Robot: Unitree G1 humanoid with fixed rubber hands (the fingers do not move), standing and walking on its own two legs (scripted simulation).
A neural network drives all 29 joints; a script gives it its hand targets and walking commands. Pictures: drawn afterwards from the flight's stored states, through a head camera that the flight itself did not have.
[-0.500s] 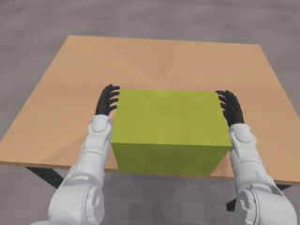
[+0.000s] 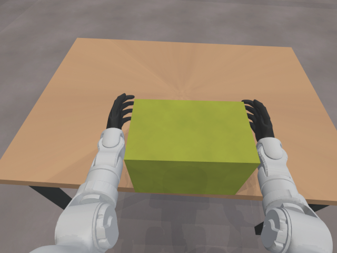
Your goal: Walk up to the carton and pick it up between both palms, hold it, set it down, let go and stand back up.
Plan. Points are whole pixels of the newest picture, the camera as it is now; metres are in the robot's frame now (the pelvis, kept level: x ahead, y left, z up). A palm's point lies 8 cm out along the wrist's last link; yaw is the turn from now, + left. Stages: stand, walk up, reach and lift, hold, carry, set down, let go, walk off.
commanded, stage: set down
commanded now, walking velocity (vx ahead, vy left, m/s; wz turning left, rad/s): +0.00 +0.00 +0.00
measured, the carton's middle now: (186, 149) +0.37 -0.03 +0.01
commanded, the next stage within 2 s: none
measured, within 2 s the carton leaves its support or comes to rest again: neither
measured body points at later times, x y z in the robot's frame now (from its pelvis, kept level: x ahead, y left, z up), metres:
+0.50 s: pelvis -0.01 +0.00 -0.02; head +0.06 -0.01 +0.43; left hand +0.44 +0.15 +0.04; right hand +0.43 -0.23 +0.05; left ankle -0.03 +0.12 -0.75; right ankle +0.02 -0.12 -0.75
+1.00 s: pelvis -0.04 -0.03 -0.04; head +0.05 -0.04 +0.40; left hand +0.44 +0.17 +0.06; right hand +0.43 -0.27 +0.06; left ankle -0.03 +0.12 -0.75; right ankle +0.02 -0.12 -0.75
